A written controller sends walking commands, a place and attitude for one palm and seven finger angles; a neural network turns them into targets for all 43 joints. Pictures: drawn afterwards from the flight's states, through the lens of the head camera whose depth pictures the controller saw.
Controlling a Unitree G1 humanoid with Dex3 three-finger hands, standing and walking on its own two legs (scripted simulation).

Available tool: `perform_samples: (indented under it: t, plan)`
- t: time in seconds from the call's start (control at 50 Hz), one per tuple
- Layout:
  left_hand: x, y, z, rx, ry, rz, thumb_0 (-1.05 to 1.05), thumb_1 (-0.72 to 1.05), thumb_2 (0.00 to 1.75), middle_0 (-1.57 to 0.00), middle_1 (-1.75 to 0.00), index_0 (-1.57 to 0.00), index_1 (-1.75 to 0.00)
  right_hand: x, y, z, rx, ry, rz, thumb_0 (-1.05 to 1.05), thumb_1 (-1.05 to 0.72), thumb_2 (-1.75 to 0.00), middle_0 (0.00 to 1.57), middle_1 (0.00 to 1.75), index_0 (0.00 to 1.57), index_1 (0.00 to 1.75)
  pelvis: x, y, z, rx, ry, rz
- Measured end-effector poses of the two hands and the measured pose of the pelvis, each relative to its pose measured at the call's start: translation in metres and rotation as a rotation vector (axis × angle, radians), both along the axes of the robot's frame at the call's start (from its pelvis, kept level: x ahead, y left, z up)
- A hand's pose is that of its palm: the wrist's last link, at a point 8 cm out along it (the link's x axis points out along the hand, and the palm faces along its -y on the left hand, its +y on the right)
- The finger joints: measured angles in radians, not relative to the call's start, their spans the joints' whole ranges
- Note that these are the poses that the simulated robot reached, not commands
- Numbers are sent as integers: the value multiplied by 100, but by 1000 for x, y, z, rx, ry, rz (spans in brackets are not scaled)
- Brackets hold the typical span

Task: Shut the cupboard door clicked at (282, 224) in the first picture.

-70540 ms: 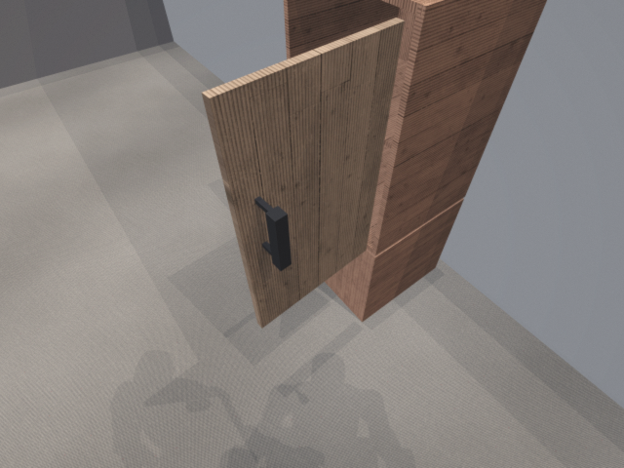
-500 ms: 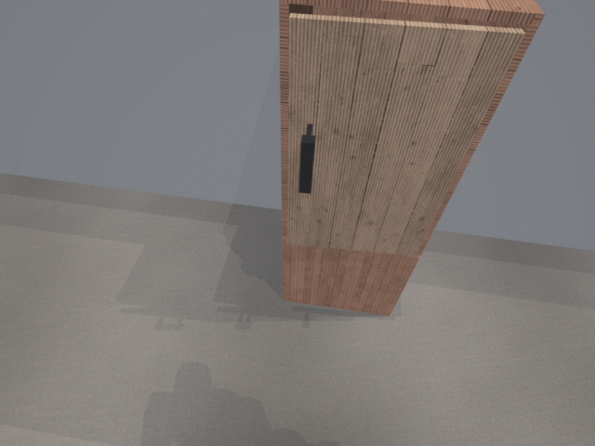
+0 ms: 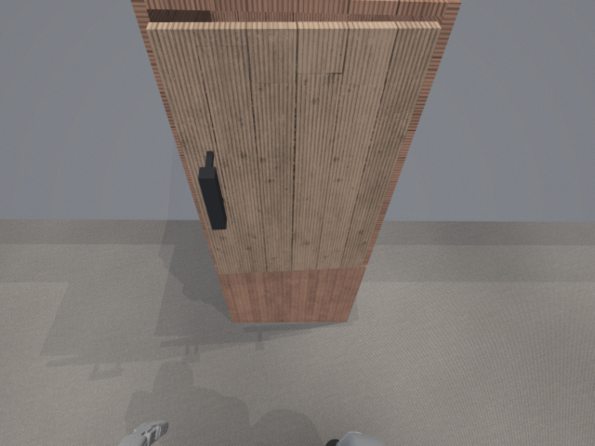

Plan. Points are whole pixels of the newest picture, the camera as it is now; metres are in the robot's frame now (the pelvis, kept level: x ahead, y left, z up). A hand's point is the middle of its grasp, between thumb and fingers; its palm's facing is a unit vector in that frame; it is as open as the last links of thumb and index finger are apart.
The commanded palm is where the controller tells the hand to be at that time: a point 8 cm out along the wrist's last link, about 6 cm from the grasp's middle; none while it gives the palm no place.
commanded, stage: come to a stop and stand still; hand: left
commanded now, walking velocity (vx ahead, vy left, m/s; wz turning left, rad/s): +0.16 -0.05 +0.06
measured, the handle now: (214, 191) +0.50 +0.15 +0.01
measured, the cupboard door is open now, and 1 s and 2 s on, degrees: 3 3 3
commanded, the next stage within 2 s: look again from close up in 1.12 s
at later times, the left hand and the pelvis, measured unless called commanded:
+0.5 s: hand out of the picture +0.10 +0.17 -0.16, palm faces +0.11 -0.97 -0.22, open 7.4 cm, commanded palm none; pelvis +0.07 -0.02 +0.02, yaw +2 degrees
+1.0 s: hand out of the picture +0.08 +0.15 -0.15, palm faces +0.02 -0.97 -0.24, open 7.4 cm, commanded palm none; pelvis +0.02 -0.05 +0.01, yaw +1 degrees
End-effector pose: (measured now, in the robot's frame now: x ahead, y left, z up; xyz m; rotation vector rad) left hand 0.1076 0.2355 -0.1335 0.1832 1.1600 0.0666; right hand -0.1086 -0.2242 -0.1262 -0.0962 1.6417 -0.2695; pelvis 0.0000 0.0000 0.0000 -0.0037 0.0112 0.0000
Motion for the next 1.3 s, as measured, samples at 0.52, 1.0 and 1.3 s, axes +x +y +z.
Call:
perform_samples:
  t: [0.52,1.0,1.3]
  plan:
    - [-17,-17,7,44,160,192,0,91,89,-20,-29,-20,-30,290,-15,12,5,-462,262,0,-91,-90,20,30,21,30,65,-22,16,-3,-7,31]
    - [-36,-43,18,58,10,63,0,90,89,-20,-29,-20,-30,164,-58,7,3,-385,172,1,-91,-90,20,30,20,30,22,-45,14,-1,-31,14]
    - [-74,-33,11,54,177,79,0,90,89,-20,-29,-20,-30,130,-55,9,-8,-250,150,1,-91,-90,20,30,20,30,28,-40,19,-1,-14,10]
